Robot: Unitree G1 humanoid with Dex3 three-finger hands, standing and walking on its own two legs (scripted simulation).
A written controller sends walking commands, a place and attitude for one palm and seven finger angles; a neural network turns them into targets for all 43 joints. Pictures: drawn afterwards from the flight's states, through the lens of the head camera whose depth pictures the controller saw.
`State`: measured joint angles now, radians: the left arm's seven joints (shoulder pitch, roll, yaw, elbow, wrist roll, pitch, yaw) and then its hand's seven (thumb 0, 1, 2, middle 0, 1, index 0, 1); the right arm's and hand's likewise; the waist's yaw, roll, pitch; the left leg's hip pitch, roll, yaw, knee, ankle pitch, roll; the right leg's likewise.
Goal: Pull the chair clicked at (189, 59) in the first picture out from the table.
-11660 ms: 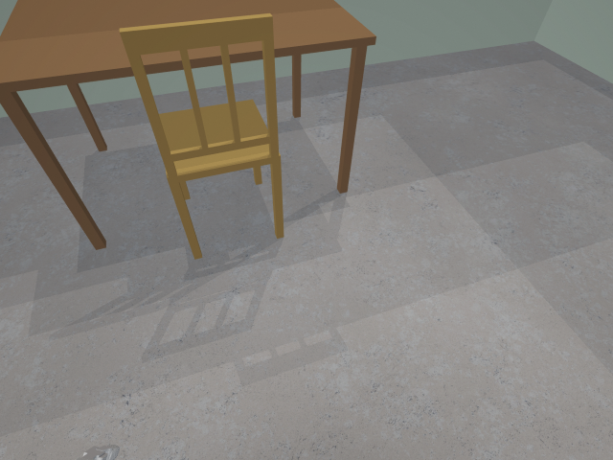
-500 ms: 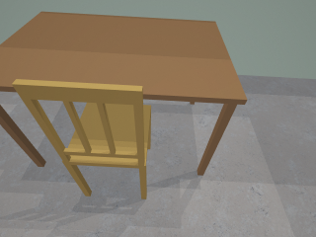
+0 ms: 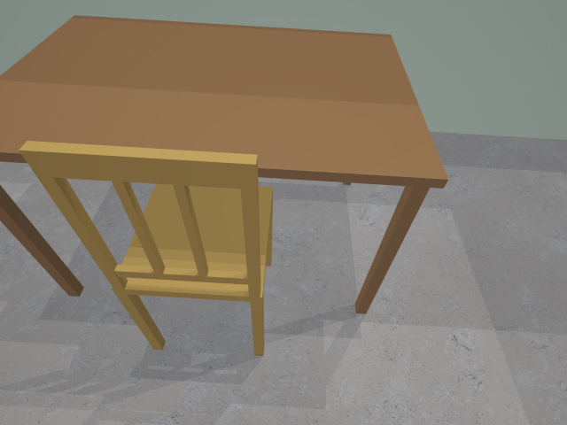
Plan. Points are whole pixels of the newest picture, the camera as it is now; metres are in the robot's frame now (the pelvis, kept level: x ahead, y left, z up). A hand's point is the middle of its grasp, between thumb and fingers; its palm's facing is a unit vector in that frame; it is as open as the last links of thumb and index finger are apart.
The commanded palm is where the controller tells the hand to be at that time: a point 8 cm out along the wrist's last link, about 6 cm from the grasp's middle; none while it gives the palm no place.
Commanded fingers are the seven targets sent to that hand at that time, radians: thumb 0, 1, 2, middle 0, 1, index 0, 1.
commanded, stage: look again from close up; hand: left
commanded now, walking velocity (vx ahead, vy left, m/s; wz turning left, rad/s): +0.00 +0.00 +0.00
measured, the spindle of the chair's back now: (142, 231) +0.48 +0.33 -0.10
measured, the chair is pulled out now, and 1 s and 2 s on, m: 0.00 0.00 0.00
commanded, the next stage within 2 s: shuffle to correct the standing spot in 0.02 s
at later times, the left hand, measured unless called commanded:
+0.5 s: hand out of the picture -0.01 +0.17 -0.19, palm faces +0.09 -0.99 -0.14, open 7.4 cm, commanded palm none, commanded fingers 0.00 0.90 0.90 -0.20 -0.30 -0.20 -0.30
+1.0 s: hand out of the picture +0.05 +0.17 -0.17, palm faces +0.00 -0.97 -0.24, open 7.4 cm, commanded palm none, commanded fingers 0.00 0.90 0.90 -0.20 -0.30 -0.20 -0.30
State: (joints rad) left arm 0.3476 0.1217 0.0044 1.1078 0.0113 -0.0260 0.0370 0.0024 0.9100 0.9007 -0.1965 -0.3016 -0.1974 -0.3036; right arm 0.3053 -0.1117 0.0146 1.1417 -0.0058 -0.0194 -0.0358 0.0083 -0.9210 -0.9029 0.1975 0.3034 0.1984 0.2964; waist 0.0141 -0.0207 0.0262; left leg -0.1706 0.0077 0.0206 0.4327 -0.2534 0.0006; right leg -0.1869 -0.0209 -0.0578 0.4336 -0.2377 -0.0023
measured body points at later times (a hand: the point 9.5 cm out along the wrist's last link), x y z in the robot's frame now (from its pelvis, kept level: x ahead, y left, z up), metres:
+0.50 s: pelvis +0.04 +0.02 -0.01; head +0.05 +0.04 +0.44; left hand -0.02 +0.23 -0.18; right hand +0.02 -0.19 -0.16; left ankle -0.01 +0.12 -0.74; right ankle +0.00 -0.12 -0.74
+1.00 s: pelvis -0.01 -0.01 -0.01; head -0.02 -0.03 +0.44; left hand +0.05 +0.23 -0.15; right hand +0.03 -0.24 -0.17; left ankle -0.01 +0.12 -0.74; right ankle +0.00 -0.12 -0.74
